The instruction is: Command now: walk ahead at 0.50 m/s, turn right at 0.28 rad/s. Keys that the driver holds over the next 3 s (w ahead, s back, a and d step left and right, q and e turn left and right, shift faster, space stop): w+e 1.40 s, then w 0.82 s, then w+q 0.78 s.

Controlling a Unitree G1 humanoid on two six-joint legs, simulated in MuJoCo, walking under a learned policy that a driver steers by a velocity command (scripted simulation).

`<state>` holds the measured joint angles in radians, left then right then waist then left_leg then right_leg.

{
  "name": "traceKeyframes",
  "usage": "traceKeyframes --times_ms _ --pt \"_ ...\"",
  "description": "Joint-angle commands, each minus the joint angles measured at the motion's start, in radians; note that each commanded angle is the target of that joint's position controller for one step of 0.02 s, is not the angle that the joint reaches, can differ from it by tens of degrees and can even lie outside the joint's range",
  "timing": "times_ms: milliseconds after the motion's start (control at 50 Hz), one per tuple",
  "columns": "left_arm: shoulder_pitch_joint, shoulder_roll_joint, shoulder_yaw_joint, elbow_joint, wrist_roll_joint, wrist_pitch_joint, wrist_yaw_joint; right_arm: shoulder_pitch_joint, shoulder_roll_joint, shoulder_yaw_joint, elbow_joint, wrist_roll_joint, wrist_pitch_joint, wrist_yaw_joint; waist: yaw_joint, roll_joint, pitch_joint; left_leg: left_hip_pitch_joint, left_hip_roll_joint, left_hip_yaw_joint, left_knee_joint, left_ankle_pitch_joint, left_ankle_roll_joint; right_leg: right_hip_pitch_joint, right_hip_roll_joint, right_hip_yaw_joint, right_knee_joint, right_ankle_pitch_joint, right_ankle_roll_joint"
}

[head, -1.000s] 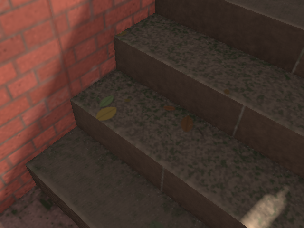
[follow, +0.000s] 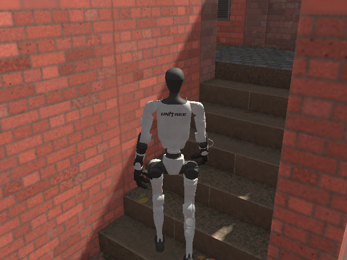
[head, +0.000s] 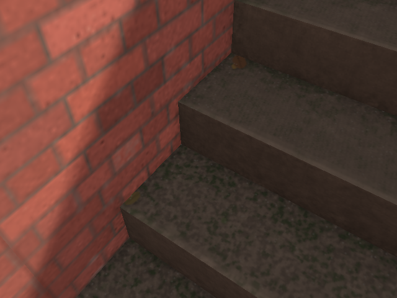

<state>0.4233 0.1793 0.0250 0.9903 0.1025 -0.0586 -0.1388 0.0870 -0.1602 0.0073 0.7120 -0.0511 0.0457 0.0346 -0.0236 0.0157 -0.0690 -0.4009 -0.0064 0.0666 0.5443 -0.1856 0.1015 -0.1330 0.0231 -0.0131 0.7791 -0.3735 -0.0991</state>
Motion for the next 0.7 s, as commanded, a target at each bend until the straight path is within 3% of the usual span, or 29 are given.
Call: traceKeyframes --times_ms 20,40,60,80,100,120,140,160,180,200,220,240,260,300,320,340,360,380,400,420,460,480,500,560,620,640,660,680,700 --pt "0.007 0.024 0.028 -0.076 -0.041 -0.002 -0.052 0.753 -0.242 -0.101 0.264 -0.079 -0.031 -0.004 -0.205 0.266 -0.124 0.754 0.370 -0.567 -0.119 0.628 0.369 -0.867 0.098 0.147 1.326 -0.066 -0.045" --pt "-0.135 -0.015 0.027 -0.128 -0.081 -0.009 -0.018 0.704 -0.165 -0.084 0.322 -0.095 -0.052 0.008 -0.183 0.191 0.020 0.662 0.386 -0.507 -0.141 0.407 0.321 -1.167 0.089 0.194 1.593 -0.080 -0.103" --pt "-0.252 -0.021 0.021 -0.224 -0.086 -0.004 0.013 0.588 -0.030 -0.041 0.353 -0.065 -0.070 0.025 -0.116 0.111 0.034 0.604 0.416 -0.473 -0.188 0.347 0.295 -1.332 0.062 0.186 1.715 -0.061 -0.150" --pt "-0.302 -0.013 0.002 -0.293 -0.068 0.010 0.025 0.544 0.058 0.003 0.394 -0.038 -0.083 0.042 -0.057 0.091 -0.012 0.582 0.408 -0.421 -0.199 0.360 0.275 -1.432 0.039 0.174 1.908 -0.055 -0.200" --pt "-0.317 -0.065 -0.027 -0.352 -0.069 0.027 0.029 0.475 0.098 0.031 0.433 -0.036 -0.093 0.052 0.040 -0.008 -0.004 0.456 0.394 -0.333 -0.208 0.398 0.235 -1.454 0.006 0.177 1.934 -0.057 -0.224" --pt "-0.304 -0.085 -0.052 -0.404 -0.063 0.052 0.030 0.371 0.086 0.038 0.431 -0.061 -0.107 0.067 0.134 -0.048 0.019 0.273 0.362 -0.246 -0.261 0.371 0.201 -1.373 -0.039 0.174 1.840 -0.016 -0.245" --pt "-0.323 -0.051 -0.048 -0.449 -0.063 0.070 0.024 0.157 0.030 0.025 0.385 -0.078 -0.132 0.079 0.233 -0.123 0.063 -0.009 0.274 -0.050 -0.357 0.246 0.143 -1.156 -0.111 0.108 1.540 0.014 -0.232" --pt "-0.346 0.002 -0.030 -0.497 -0.084 0.080 0.031 -0.069 -0.076 -0.003 0.298 -0.062 -0.162 0.074 0.302 -0.099 0.089 -0.329 0.171 0.120 -0.460 0.203 0.128 -0.858 -0.106 0.021 1.240 -0.027 -0.191" --pt "-0.593 -0.101 -0.068 -0.481 -0.159 0.070 0.130 0.202 -0.057 0.019 0.361 0.030 -0.193 -0.031 0.103 -0.122 0.190 -0.311 0.242 0.117 -0.577 0.486 -0.003 -0.736 0.037 -0.076 1.146 0.115 -0.073" --pt "-0.594 -0.108 -0.073 -0.491 -0.164 0.080 0.170 0.339 -0.077 0.030 0.394 0.038 -0.215 -0.066 0.068 -0.133 0.204 -0.178 0.287 0.072 -0.536 0.933 -0.041 -0.772 0.003 -0.126 1.112 0.051 -0.037" --pt "-0.533 -0.118 -0.084 -0.464 -0.147 0.090 0.196 0.403 -0.126 0.015 0.407 0.058 -0.217 -0.084 0.085 -0.078 0.137 0.013 0.240 0.162 -0.441 1.281 -0.110 -0.779 0.010 -0.179 1.025 -0.011 -0.039" --pt "-0.438 -0.114 -0.095 -0.437 -0.132 0.089 0.200 0.327 -0.190 -0.012 0.362 0.079 -0.222 -0.102 0.147 0.025 0.026 0.075 0.214 0.217 -0.377 1.576 -0.120 -0.616 0.018 -0.208 0.821 -0.068 -0.061" --pt "-0.323 -0.053 -0.086 -0.385 -0.153 0.107 0.210 0.225 -0.243 -0.035 0.307 0.110 -0.228 -0.128 0.209 0.138 -0.124 0.063 0.227 0.205 -0.315 1.806 -0.076 -0.373 0.078 -0.208 0.725 0.002 -0.055" --pt "-0.059 0.089 -0.034 -0.327 -0.116 0.120 0.220 0.183 -0.307 -0.089 0.214 0.088 -0.226 -0.104 0.288 0.284 -0.226 0.321 0.324 0.146 0.079 2.135 -0.036 -0.283 0.105 -0.143 0.482 -0.149 -0.092" --pt "0.005 0.149 0.000 -0.322 -0.097 0.111 0.220 0.121 -0.314 -0.112 0.148 0.092 -0.203 -0.082 0.301 0.262 -0.219 0.285 0.306 0.106 0.335 1.937 0.005 -0.182 0.143 -0.073 0.257 -0.199 -0.108" --pt "-0.018 0.205 0.040 -0.312 -0.101 0.101 0.211 0.025 -0.265 -0.123 0.088 0.065 -0.170 -0.068 0.313 -0.002 -0.131 0.074 0.152 0.059 0.845 0.808 -0.010 -0.123 0.087 0.170 -0.133 -0.027 -0.218" --pt "-0.174 0.288 0.076 -0.316 -0.113 0.087 0.212 -0.001 -0.138 -0.094 -0.064 -0.006 -0.145 -0.036 0.171 -0.321 -0.080 -0.500 -0.104 -0.048 1.466 -0.120 -0.101 0.021 -0.135 0.714 -0.249 0.781 -0.380" --pt "-0.172 0.298 0.082 -0.330 -0.121 0.081 0.207 -0.010 -0.022 -0.065 -0.147 -0.046 -0.143 -0.029 0.129 -0.124 -0.117 -0.664 -0.097 -0.160 1.803 -0.197 -0.066 0.017 -0.211 0.836 -0.343 0.511 -0.395" --pt "-0.155 0.240 0.069 -0.281 -0.094 0.072 0.204 -0.020 0.047 -0.034 -0.191 -0.057 -0.135 -0.034 0.074 -0.047 -0.003 -0.736 -0.061 -0.202 1.783 -0.181 -0.041 -0.114 -0.175 0.765 -0.370 0.088 -0.322" --pt "-0.156 0.174 0.049 -0.218 -0.091 0.065 0.193 -0.023 0.082 -0.008 -0.220 -0.066 -0.129 -0.050 -0.003 -0.016 0.161 -0.807 -0.020 -0.194 1.697 -0.224 -0.034 -0.229 -0.122 0.598 -0.352 0.023 -0.223" --pt "-0.194 0.070 0.019 -0.206 -0.098 0.036 0.167 -0.013 0.043 0.005 -0.250 -0.058 -0.113 -0.076 -0.062 0.052 0.241 -0.743 0.015 -0.128 1.578 -0.217 -0.035 -0.419 -0.066 0.414 -0.392 0.170 -0.127" --pt "-0.242 0.076 0.022 -0.225 -0.100 0.017 0.159 -0.022 -0.002 -0.001 -0.264 -0.034 -0.101 -0.080 -0.077 0.056 0.252 -0.647 0.015 -0.078 1.382 -0.194 -0.055 -0.511 -0.029 0.329 -0.439 0.275 -0.104" --pt "-0.227 0.089 0.036 -0.221 -0.101 0.003 0.163 -0.033 -0.032 -0.010 -0.262 -0.019 -0.083 -0.084 -0.046 0.061 0.216 -0.594 0.005 -0.029 1.329 -0.137 -0.076 -0.516 -0.002 0.314 -0.441 0.392 -0.111" --pt "0.037 0.186 0.065 -0.128 -0.059 -0.033 0.160 -0.207 0.033 0.007 -0.328 -0.038 -0.075 -0.104 0.084 -0.054 0.085 -0.987 0.024 0.000 1.638 -0.307 -0.075 -0.036 -0.098 0.423 -0.462 0.579 -0.175" --pt "0.219 0.161 0.075 -0.066 -0.092 -0.029 0.165 -0.422 0.068 0.050 -0.442 -0.038 -0.087 -0.115 0.149 -0.011 0.101 -0.988 0.042 0.023 1.323 -0.354 -0.037 0.063 -0.082 0.396 -0.554 0.650 -0.101" --pt "0.184 0.165 0.077 -0.101 -0.092 -0.015 0.166 -0.402 0.027 0.049 -0.432 -0.023 -0.073 -0.103 0.144 0.052 0.049 -0.750 0.011 0.121 1.076 -0.278 -0.055 -0.010 -0.063 0.332 -0.646 0.783 -0.104" --pt "0.077 0.162 0.083 -0.138 -0.107 -0.008 0.170 -0.386 0.044 0.055 -0.436 0.008 -0.062 -0.111 0.076 0.047 -0.027 -0.269 -0.025 0.143 0.802 -0.297 -0.044 -0.250 -0.051 0.303 -0.715 1.091 -0.081" --pt "0.081 0.206 0.098 -0.170 -0.103 -0.021 0.174 -0.269 -0.018 0.022 -0.389 0.043 -0.043 -0.118 0.039 0.036 -0.159 0.016 -0.110 0.202 0.704 -0.323 -0.072 -0.259 -0.047 0.324 -0.620 1.420 -0.063" --pt "-0.015 0.340 0.136 -0.187 -0.112 -0.063 0.160 0.007 -0.086 -0.028 -0.322 0.069 -0.014 -0.137 -0.146 -0.168 -0.351 0.228 -0.060 0.006 0.647 -0.273 -0.018 -0.129 -0.121 0.342 -0.390 1.780 -0.064"
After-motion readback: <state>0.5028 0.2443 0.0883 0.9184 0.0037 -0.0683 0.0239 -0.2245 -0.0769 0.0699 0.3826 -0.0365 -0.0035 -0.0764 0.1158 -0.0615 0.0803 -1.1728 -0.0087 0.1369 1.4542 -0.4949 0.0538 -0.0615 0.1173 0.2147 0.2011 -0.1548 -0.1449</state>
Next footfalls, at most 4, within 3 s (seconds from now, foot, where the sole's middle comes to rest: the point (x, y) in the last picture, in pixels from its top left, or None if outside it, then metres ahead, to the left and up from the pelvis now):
0.32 right None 0.26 -0.06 -0.59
0.72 left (222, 224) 0.58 -0.04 -0.41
1.26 right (371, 148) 0.67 -0.41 -0.24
1.66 left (352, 6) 1.04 -0.42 -0.06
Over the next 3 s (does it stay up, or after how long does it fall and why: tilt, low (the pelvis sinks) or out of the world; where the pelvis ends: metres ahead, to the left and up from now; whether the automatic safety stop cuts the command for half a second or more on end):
stays up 1.29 -1.02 1.03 its command is cut before an obstacle after 0.2 s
